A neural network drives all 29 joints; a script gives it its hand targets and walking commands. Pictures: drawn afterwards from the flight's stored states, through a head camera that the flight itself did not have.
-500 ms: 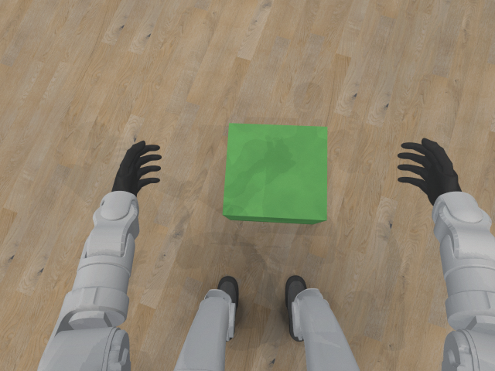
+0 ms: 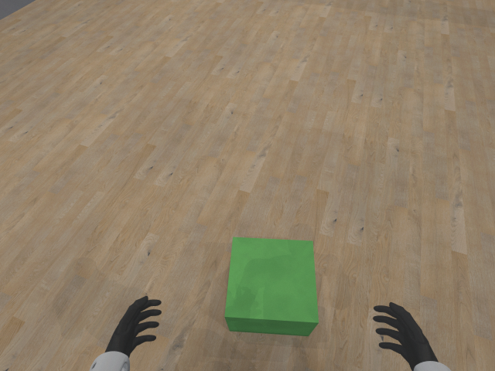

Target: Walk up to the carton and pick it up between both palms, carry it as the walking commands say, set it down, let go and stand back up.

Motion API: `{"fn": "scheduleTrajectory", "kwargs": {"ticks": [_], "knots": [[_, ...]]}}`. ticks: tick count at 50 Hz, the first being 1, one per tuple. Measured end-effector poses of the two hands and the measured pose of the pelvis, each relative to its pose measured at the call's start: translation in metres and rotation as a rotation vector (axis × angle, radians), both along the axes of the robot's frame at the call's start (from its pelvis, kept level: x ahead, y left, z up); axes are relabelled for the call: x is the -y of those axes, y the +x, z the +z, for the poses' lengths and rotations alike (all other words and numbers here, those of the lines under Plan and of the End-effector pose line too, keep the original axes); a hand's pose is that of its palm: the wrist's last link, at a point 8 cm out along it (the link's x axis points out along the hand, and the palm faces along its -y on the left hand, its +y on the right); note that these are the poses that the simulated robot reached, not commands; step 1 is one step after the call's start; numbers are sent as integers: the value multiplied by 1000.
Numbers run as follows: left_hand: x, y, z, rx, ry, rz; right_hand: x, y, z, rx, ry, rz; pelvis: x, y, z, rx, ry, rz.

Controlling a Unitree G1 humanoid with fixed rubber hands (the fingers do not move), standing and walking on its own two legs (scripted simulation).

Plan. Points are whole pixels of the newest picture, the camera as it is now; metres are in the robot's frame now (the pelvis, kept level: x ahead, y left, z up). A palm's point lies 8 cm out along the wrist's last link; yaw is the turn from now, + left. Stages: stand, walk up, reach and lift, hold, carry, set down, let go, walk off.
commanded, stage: let go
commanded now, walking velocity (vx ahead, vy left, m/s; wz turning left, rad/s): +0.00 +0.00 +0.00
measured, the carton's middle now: (270, 286) +0.46 -0.04 -0.66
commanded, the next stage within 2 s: stand in 0.38 s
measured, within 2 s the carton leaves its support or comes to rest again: neither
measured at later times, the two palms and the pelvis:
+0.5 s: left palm (107, 366) +0.15 +0.25 -0.08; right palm out of the picture +0.14 -0.25 -0.08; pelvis +0.01 +0.00 +0.00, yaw +0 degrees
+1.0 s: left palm out of the picture +0.10 +0.27 -0.13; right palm out of the picture +0.11 -0.26 -0.12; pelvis +0.06 +0.00 -0.01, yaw +1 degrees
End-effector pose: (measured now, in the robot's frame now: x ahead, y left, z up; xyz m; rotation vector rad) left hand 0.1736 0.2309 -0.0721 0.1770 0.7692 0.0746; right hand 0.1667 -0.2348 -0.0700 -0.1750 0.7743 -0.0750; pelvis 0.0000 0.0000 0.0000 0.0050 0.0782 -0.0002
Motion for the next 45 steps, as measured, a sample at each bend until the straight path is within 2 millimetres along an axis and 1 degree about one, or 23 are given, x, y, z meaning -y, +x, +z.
{"fn": "scheduleTrajectory", "kwargs": {"ticks": [2,5,12,19,22,26,29,37,41,45], "knots": [[-2,-7,3,-4,1,-4,-1,-8,2,-8,2,1,-1,-2,1,43,-1,0],[-3,-12,6,-11,2,-16,-4,-13,6,-14,4,9,-2,-4,2,100,-1,-2],[0,-13,10,-20,-4,-31,-7,-8,10,-7,8,22,-3,-7,2,180,1,-4],[5,-11,9,-30,-12,-25,-4,-6,10,-16,4,5,-2,-3,1,199,1,-7],[-4,-13,3,-17,55,-26,6,-12,2,-13,-71,4,-2,4,0,138,-4,-6],[-23,-28,-11,-68,100,8,22,-29,-14,-73,-118,-22,-2,16,-2,70,-8,-3],[-32,-37,-20,-119,111,29,28,-37,-22,-119,-125,-41,-2,26,-3,41,-9,-1],[-39,-47,-36,-216,115,69,29,-36,-34,-185,-125,-64,-3,48,-6,15,-10,6],[-39,-52,-42,-260,111,83,27,-36,-40,-217,-122,-69,-3,55,-7,15,-10,8],[-39,-60,-48,-306,107,98,26,-41,-45,-257,-121,-74,-4,59,-8,19,-9,10]]}}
